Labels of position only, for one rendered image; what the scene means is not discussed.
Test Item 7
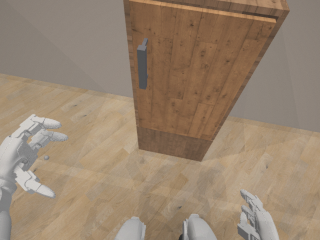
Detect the robot right hand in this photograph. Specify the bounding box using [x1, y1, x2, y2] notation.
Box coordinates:
[237, 189, 280, 240]

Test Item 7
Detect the robot right thigh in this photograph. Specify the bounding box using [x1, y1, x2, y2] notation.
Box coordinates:
[182, 217, 217, 240]

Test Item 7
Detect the right robot shin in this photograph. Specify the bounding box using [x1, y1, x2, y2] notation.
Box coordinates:
[189, 214, 200, 218]

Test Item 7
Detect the robot left hand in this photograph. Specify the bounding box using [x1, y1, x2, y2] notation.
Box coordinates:
[0, 114, 69, 199]

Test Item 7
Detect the cupboard door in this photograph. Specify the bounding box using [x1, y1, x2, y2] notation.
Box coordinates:
[129, 0, 276, 141]

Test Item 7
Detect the handle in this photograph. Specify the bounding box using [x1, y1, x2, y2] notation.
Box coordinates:
[137, 38, 148, 90]

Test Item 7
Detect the robot left forearm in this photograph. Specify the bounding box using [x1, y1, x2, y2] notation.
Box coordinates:
[0, 177, 18, 240]

